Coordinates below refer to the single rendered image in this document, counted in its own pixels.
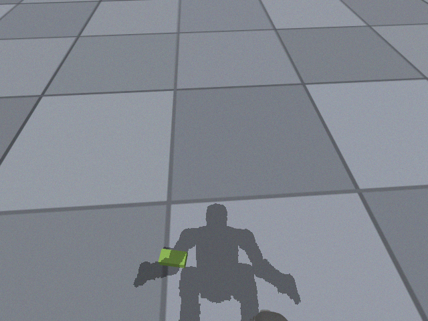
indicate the small box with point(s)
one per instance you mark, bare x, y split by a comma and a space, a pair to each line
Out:
173, 258

